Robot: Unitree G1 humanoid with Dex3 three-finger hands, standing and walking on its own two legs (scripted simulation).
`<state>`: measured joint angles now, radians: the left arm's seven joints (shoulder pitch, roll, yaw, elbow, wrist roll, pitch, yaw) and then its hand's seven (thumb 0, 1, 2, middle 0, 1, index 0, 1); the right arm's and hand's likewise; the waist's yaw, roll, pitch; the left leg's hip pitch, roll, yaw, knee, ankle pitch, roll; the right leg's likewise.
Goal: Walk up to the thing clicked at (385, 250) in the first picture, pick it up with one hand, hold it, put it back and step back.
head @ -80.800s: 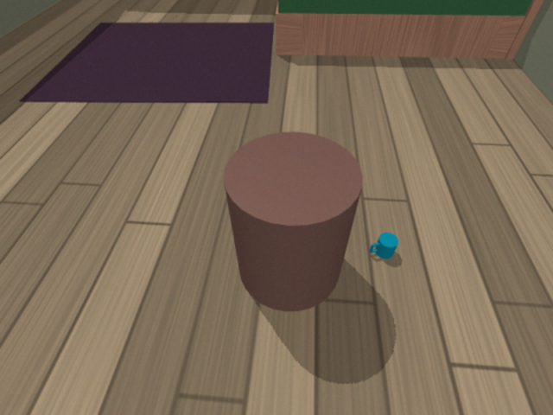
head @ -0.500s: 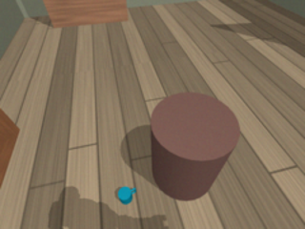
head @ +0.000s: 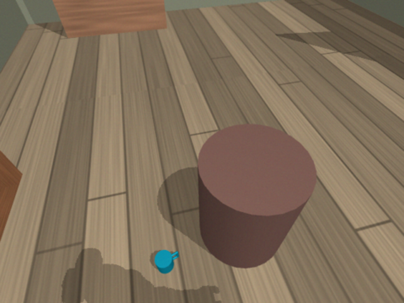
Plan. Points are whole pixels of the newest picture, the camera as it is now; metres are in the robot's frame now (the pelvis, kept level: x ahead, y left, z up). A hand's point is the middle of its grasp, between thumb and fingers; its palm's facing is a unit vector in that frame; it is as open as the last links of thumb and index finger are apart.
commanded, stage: stand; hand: left
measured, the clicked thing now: (167, 259) +0.44 +0.20 -0.74
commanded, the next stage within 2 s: none
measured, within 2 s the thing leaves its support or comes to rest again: neither
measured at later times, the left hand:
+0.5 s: hand out of the picture +0.08 +0.25 -0.15, palm faces -0.03 -0.94 -0.35, open 7.3 cm
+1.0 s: hand out of the picture +0.08 +0.25 -0.15, palm faces -0.04 -0.94 -0.35, open 7.3 cm
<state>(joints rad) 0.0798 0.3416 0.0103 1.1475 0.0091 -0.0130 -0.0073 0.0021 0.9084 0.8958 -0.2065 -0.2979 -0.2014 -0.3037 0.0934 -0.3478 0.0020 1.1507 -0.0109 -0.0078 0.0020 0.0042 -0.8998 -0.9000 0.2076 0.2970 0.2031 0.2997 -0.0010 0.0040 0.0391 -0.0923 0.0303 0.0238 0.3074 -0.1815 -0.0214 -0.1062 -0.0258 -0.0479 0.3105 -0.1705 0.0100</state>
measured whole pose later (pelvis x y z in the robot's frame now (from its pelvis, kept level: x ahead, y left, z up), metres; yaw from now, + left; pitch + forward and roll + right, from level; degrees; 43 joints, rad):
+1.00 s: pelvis +0.00 -0.01 +0.00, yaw +0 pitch -2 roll +0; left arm 0.12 0.35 -0.01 1.13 0.01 -0.02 -0.01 0.00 0.91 0.90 -0.21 -0.30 -0.20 -0.30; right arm 0.12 -0.35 0.01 1.14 -0.01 0.00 0.01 0.00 -0.90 -0.90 0.21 0.30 0.20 0.30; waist 0.00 0.01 0.04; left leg -0.08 0.05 0.03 0.29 -0.18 -0.03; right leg -0.10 -0.01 -0.04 0.31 -0.17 0.00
